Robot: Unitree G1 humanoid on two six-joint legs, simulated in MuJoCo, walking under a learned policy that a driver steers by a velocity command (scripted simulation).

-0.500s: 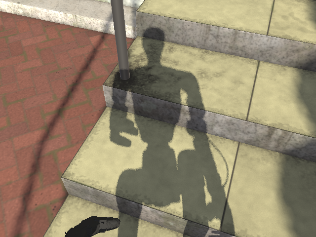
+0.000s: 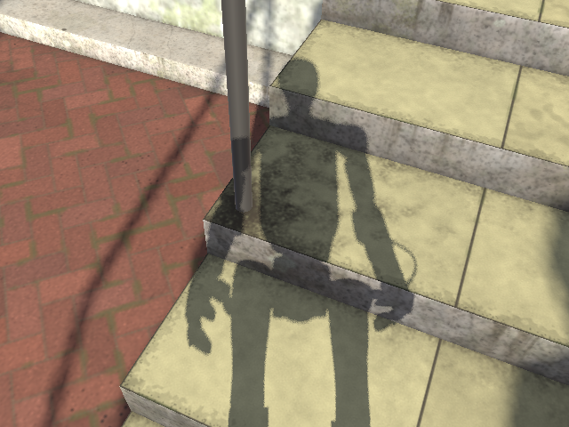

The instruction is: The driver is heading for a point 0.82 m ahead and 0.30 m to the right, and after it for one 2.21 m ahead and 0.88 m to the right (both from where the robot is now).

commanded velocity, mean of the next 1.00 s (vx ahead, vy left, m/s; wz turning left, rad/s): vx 0.23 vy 0.09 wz -0.12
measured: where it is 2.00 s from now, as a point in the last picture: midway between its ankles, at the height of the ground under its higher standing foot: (283, 396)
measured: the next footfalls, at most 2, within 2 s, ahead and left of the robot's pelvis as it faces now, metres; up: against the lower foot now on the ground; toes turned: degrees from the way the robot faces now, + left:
left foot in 0.76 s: +0.43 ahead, +0.19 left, +0.12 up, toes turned -3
right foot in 1.22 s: +0.59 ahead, +0.02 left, +0.13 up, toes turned -4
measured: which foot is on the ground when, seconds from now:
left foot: down 0.00-0.46, up 0.48-0.74, down 0.76-1.00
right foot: down 0.00-0.94, up 0.96-1.00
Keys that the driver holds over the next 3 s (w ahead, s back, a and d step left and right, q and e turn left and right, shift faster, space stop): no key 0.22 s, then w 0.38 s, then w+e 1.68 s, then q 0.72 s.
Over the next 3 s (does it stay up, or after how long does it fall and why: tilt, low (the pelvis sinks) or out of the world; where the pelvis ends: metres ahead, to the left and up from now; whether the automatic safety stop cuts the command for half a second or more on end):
stays up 0.76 -0.38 0.28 its command is cut before an obstacle after 0.6 s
